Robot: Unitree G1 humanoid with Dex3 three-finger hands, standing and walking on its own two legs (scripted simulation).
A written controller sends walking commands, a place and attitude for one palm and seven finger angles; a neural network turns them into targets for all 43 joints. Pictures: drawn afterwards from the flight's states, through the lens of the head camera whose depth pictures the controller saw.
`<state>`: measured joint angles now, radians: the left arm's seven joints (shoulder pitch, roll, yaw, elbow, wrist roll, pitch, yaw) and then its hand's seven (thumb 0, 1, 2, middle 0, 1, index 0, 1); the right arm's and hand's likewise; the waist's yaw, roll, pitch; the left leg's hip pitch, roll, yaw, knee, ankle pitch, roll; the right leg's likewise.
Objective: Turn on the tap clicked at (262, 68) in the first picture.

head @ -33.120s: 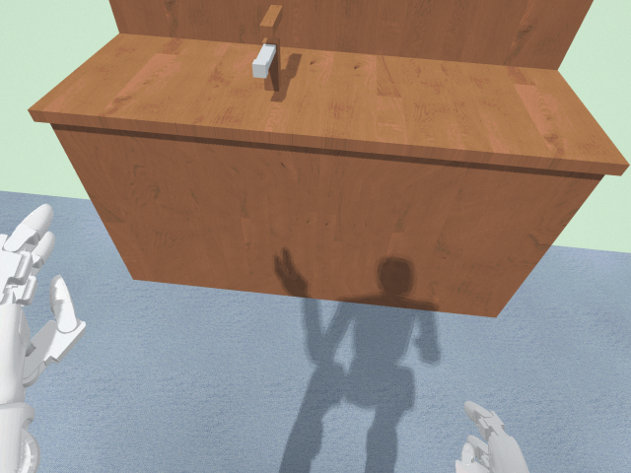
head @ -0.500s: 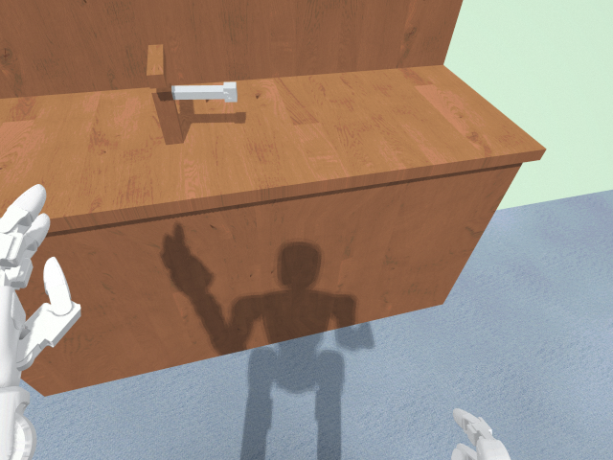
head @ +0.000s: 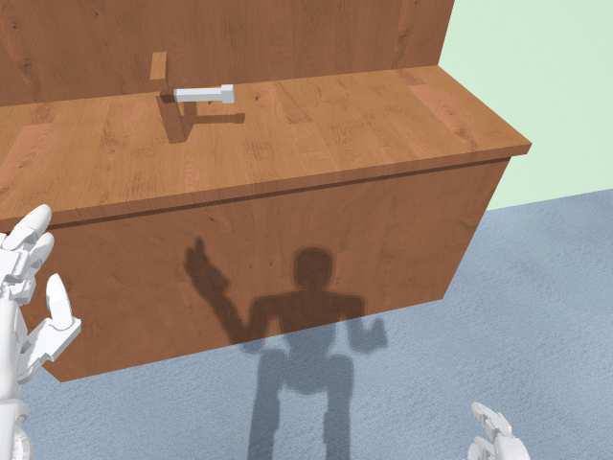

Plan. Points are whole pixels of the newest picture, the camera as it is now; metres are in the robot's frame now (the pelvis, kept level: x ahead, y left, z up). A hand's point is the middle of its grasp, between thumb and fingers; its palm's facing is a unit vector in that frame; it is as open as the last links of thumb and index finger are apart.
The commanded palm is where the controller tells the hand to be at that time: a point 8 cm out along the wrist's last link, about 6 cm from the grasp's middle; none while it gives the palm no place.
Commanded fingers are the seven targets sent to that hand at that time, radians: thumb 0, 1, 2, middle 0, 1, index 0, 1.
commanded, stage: stop stepping back and stand still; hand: left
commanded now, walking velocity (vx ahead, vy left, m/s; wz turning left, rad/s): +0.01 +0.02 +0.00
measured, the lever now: (227, 93) +0.79 +0.20 +0.11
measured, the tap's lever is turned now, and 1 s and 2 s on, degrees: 81 81 81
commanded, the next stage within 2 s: stand and check the lever's angle in 0.02 s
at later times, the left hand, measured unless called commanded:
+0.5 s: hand (54, 290) +0.25 +0.28 +0.15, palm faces +0.37 -0.85 -0.37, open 7.4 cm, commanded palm +0.19 +0.32 +0.17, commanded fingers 0.00 0.90 0.90 -0.20 -0.30 -0.20 -0.30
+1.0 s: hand (47, 285) +0.26 +0.29 +0.15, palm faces +0.36 -0.87 -0.34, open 7.4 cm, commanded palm +0.20 +0.33 +0.17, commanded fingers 0.00 0.90 0.90 -0.20 -0.30 -0.20 -0.30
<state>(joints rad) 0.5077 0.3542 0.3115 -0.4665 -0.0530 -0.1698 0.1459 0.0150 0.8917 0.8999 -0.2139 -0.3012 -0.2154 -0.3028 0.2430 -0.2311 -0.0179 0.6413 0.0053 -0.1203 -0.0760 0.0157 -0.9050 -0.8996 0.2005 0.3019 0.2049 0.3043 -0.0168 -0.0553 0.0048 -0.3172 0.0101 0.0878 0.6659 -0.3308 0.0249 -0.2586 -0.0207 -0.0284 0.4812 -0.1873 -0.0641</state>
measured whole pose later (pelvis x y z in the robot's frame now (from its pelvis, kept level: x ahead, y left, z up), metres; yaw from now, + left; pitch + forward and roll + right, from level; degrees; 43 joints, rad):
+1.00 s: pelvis +0.03 +0.05 +0.00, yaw -2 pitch -1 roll -1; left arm 0.48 0.34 0.32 -0.48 -0.06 -0.17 0.16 0.02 0.89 0.90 -0.21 -0.30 -0.21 -0.30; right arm 0.17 -0.20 0.01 0.61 0.00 -0.08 -0.06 0.01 -0.90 -0.90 0.20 0.30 0.21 0.30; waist 0.00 -0.01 0.04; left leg -0.18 0.01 0.07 0.46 -0.26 0.02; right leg -0.20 0.00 0.00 0.42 -0.20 0.01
